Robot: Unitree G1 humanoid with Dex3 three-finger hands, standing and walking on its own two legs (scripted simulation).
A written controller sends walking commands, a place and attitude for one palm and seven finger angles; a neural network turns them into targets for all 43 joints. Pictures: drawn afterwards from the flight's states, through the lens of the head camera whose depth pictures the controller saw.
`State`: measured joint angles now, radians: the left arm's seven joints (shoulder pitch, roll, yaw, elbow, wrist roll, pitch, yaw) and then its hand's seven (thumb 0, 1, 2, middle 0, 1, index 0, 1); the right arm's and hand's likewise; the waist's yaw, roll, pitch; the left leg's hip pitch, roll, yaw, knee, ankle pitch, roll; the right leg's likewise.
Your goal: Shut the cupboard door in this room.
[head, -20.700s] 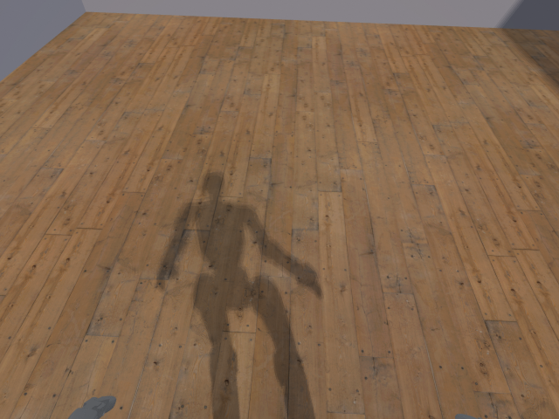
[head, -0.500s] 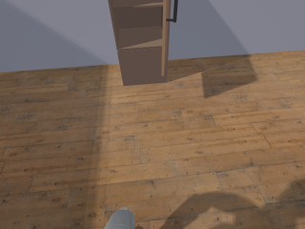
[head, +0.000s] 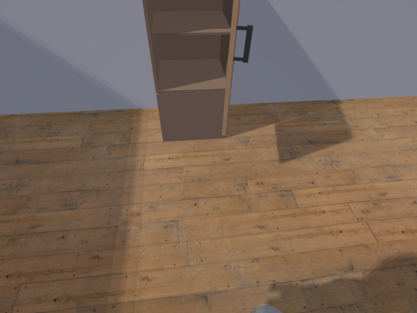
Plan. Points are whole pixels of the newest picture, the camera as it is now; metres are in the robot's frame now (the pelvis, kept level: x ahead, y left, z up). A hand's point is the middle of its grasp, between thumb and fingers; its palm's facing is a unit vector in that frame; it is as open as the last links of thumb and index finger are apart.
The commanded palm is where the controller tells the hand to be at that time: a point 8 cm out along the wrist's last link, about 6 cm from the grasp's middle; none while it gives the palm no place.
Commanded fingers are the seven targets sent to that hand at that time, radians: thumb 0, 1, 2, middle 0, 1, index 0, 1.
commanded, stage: turn or walk to find it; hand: left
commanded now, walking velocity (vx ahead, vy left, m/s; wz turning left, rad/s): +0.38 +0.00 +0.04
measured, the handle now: (242, 44) +1.00 -0.06 +0.07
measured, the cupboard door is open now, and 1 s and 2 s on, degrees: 78 78 78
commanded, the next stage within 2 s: stand and wait in 0.56 s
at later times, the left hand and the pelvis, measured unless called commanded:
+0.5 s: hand out of the picture +0.16 +0.13 -0.17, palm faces +0.10 -0.97 -0.21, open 7.2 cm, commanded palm none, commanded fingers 0.00 0.90 0.90 -0.20 -0.30 -0.20 -0.30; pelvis +0.18 -0.06 +0.00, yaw +2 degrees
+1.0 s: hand (148, 233) +0.35 +0.19 -0.18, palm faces +0.10 -0.97 -0.22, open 7.3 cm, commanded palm none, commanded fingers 0.00 0.90 0.90 -0.20 -0.30 -0.20 -0.30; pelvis +0.31 +0.00 -0.01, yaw +3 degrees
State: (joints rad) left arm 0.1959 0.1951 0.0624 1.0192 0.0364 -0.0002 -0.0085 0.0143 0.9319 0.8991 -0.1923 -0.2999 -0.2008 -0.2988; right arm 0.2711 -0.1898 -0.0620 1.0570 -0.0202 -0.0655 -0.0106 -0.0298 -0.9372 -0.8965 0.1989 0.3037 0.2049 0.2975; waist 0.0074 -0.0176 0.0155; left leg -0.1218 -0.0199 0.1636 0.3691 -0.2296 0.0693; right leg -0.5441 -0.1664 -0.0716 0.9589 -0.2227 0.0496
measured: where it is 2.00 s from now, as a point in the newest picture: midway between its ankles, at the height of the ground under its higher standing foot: (212, 297)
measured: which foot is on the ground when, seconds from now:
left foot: down 0.00-0.20, up 0.22-0.64, down 0.66-1.00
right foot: up 0.00-0.18, down 0.20-0.68, up 0.70-1.00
